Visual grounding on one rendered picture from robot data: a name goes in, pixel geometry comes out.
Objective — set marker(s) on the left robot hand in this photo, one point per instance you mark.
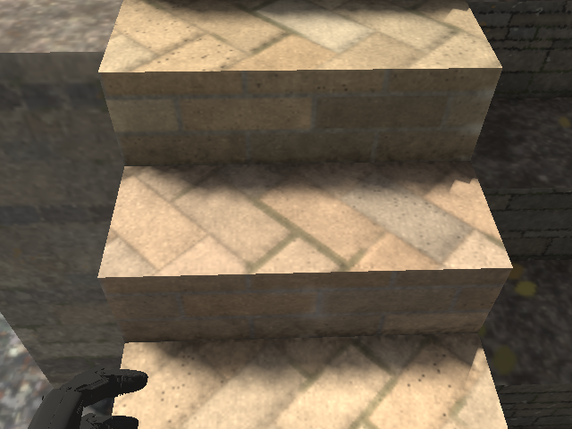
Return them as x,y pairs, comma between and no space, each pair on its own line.
62,408

